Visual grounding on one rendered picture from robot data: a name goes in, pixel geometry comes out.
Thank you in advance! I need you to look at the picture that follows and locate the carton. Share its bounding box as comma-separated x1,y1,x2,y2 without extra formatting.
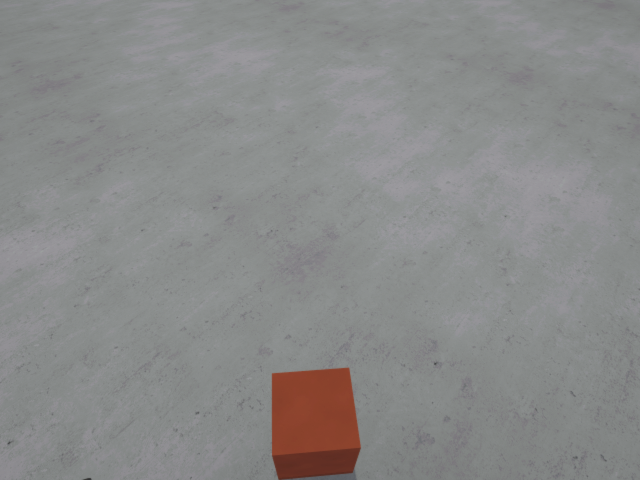
272,368,361,480

